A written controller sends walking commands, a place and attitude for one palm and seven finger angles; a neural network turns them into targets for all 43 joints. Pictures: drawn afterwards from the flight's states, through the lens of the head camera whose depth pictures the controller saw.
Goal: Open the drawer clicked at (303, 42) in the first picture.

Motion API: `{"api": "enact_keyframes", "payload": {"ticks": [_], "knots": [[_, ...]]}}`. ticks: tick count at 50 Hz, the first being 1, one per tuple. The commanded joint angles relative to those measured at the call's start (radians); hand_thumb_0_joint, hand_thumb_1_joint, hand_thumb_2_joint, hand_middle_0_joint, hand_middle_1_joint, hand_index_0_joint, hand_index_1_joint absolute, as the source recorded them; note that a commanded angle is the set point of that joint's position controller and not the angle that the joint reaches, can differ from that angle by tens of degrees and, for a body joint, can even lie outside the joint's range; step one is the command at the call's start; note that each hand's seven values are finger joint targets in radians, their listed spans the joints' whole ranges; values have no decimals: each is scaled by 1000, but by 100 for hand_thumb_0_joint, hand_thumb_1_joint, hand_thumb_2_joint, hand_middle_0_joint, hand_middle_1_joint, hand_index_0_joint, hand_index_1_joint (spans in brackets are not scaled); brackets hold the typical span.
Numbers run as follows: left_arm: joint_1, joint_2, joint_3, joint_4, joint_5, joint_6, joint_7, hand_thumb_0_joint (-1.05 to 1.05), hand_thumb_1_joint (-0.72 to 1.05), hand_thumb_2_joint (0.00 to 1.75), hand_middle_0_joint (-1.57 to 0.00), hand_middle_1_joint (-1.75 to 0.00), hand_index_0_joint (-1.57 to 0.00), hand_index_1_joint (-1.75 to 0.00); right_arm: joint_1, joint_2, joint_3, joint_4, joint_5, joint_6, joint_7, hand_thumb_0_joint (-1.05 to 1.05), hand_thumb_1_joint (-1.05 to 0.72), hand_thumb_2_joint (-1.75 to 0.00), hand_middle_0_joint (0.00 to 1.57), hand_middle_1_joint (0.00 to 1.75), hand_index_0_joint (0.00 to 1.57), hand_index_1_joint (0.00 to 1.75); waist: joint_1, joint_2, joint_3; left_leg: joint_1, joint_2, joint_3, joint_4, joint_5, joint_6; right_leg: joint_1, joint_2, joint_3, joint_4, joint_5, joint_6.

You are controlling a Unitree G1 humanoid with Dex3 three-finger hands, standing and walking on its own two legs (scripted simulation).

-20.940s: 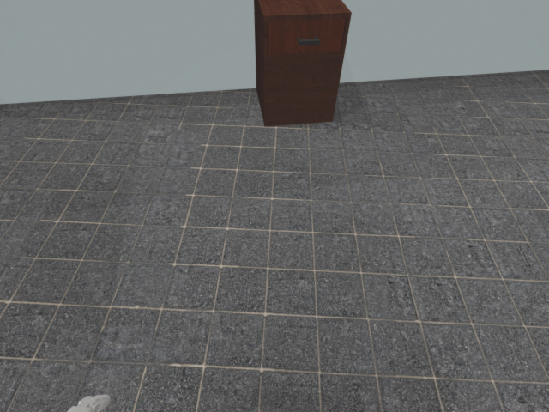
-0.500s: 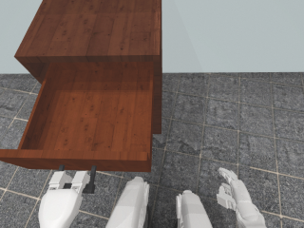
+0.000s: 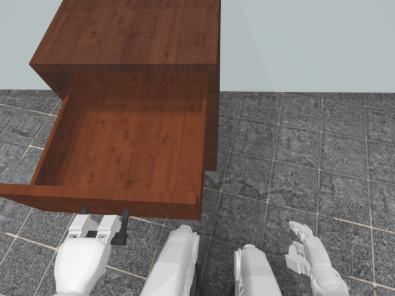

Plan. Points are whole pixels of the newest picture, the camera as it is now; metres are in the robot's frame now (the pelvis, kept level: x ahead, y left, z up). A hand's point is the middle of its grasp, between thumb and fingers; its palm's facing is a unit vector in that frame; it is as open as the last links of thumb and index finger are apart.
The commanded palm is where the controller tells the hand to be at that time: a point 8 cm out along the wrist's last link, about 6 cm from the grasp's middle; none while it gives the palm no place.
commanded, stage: open the thumb to release the handle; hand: left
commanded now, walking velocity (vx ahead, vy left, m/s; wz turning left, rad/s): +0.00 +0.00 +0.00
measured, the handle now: (102, 225) +0.23 +0.24 -0.05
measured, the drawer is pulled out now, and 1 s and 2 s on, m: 0.30 0.29 0.30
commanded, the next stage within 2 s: lift the hand off the handle in 0.28 s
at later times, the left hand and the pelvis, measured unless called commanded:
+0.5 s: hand (100, 257) +0.18 +0.23 -0.06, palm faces -0.10 -0.07 -0.99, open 13.4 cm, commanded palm +0.17 +0.23 -0.01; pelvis -0.01 +0.00 +0.00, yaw +0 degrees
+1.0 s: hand (101, 248) +0.19 +0.23 -0.06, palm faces -0.17 -0.09 -0.98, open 13.7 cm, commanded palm +0.18 +0.23 +0.01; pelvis +0.00 +0.00 +0.03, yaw -1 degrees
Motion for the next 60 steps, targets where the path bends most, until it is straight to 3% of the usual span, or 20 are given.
{"api": "enact_keyframes", "payload": {"ticks": [1, 9, 18, 19, 20, 34, 39, 42, 51, 55, 60], "knots": [[20, 145, 87, -117, -45, 47, 12, 0, 6, 54, -34, -126, -34, -126, -21, -85, -36, -131, 10, -40, -16, 0, -90, -90, 20, 30, 20, 30, -46, -84, -328, 410, -4, -33, -163, 161, 30, 145, -26, 79, -305, 270, -20], [-18, 152, 83, -77, -46, 65, 14, 0, -50, 30, -30, -120, -30, -120, -20, -85, -31, -120, 12, -45, -25, 0, -90, -90, 20, 30, 20, 30, -55, -73, -292, 382, 0, -29, -165, 122, 32, 137, -25, 87, -324, 211, -22], [-37, 168, 101, -65, -46, 65, 20, 0, -50, 30, -30, -120, -30, -120, -21, -89, -35, -115, 12, -51, -27, 0, -90, -90, 20, 30, 20, 30, -50, -65, -281, 376, 1, -30, -170, 121, 33, 141, -23, 99, -332, 207, -25], [-102, 153, 74, -61, -42, 63, 22, 0, -50, 30, -30, -120, -30, -120, -17, -91, -34, -106, 13, -53, -27, 0, -90, -90, 20, 30, 20, 30, -72, -62, -275, 366, 4, -28, -158, 107, 34, 118, -29, 86, -327, 191, -20], [-98, 160, 88, -60, -40, 58, 25, 0, -50, 30, -30, -120, -30, -120, -16, -90, -37, -101, 13, -55, -28, 0, -90, -90, 20, 30, 20, 30, -60, -60, -284, 368, 3, -28, -154, 111, 34, 120, -27, 90, -324, 195, -21], [-224, 154, 59, -33, -40, 104, 36, 0, -50, 30, -30, -120, -30, -120, 0, -96, -38, -97, 23, -59, -36, 0, -90, -90, 20, 30, 20, 30, -81, -68, -307, 392, 6, -28, -169, 99, 36, 120, -28, 75, -341, 163, -15], [-175, 185, 81, -93, -51, 126, 35, 0, -50, 30, -30, -120, -30, -120, 10, -95, -38, -117, 27, -50, -36, 0, -90, -90, 20, 30, 20, 30, -62, -37, -353, 449, 3, -23, -201, 157, 34, 196, -21, 87, -354, 231, -18], [-117, 179, 77, -117, -60, 134, 28, 0, -50, 30, -30, -120, -30, -120, 14, -95, -38, -130, 28, -45, -36, 0, -90, -90, 20, 30, 20, 30, -57, -26, -342, 481, 4, -23, -223, 184, 32, 222, -17, 89, -367, 270, -20], [-49, 187, 92, -179, -66, 102, 26, 0, -50, 30, -30, -120, -30, -120, 13, -97, -36, -146, 17, -41, -33, 0, -90, -90, 20, 30, 20, 30, -53, 14, -332, 561, 7, -25, -266, 244, 29, 230, -15, 67, -377, 326, -27], [-11, 179, 87, -224, -58, 84, 31, 0, -50, 30, -30, -120, -30, -120, 15, -104, -39, -159, 11, -38, -26, 0, -90, -90, 20, 30, 20, 30, -41, 71, -362, 645, 11, -36, -296, 303, 22, 204, -12, 46, -364, 340, -34], [69, 174, 82, -279, -74, 80, 20, 0, -50, 30, -30, -120, -30, -120, 18, -106, -39, -175, 14, -31, -18, 0, -90, -90, 20, 30, 20, 30, -28, 72, -367, 704, 16, -39, -329, 362, 13, 213, -10, 28, -367, 361, -35]]}}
